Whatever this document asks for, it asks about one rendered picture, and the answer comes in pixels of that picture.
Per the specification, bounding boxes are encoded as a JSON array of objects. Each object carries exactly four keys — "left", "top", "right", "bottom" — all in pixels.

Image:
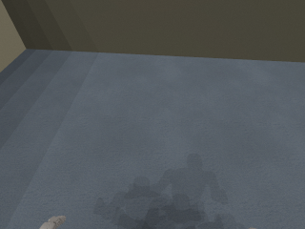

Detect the left robot hand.
[{"left": 39, "top": 216, "right": 66, "bottom": 229}]

